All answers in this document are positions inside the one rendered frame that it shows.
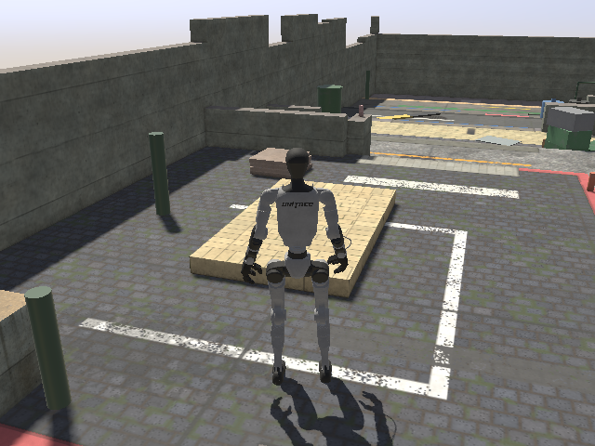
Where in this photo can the robot head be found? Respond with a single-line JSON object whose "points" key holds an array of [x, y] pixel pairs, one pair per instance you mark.
{"points": [[297, 160]]}

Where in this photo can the robot right upper arm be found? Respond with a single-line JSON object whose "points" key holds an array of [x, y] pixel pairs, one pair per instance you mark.
{"points": [[326, 197]]}

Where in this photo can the robot right hand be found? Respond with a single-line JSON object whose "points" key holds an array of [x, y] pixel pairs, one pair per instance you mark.
{"points": [[335, 260]]}

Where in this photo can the robot left upper arm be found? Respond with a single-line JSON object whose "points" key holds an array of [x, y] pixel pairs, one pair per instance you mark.
{"points": [[263, 213]]}

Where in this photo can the robot torso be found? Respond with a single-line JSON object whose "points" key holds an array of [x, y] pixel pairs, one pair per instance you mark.
{"points": [[297, 216]]}

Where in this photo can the robot left hand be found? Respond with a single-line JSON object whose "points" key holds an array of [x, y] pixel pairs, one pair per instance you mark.
{"points": [[246, 269]]}

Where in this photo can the left robot forearm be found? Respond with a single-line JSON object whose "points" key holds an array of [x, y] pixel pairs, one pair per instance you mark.
{"points": [[252, 248]]}

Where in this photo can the right robot forearm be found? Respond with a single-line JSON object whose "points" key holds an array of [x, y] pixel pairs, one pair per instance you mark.
{"points": [[339, 246]]}

